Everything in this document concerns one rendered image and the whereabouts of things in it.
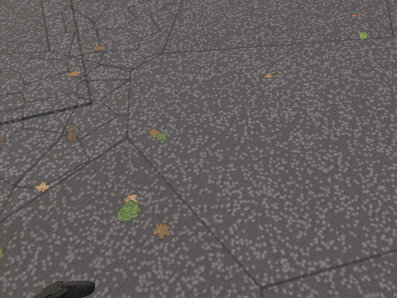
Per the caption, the left robot hand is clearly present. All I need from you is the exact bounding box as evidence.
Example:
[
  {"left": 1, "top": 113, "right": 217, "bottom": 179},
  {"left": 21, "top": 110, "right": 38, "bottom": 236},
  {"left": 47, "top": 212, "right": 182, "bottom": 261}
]
[{"left": 33, "top": 281, "right": 95, "bottom": 298}]

